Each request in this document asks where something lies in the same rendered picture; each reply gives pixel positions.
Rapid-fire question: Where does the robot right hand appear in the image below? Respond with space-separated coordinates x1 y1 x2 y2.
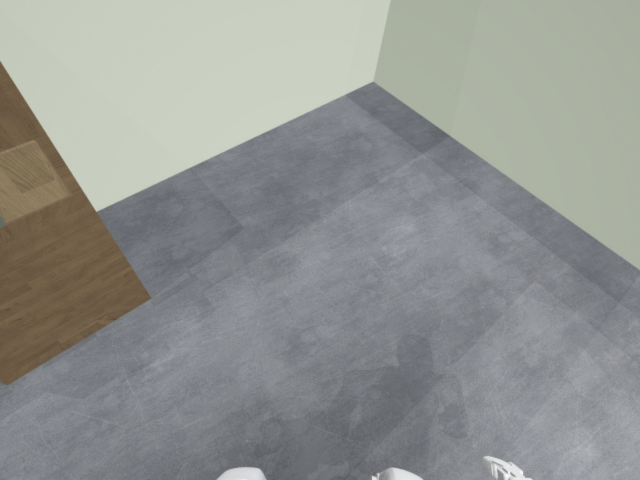
482 456 532 480

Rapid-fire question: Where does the drawer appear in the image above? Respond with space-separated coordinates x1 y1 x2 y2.
0 140 70 223

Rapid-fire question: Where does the cabinet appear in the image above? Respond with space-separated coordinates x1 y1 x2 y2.
0 62 152 385

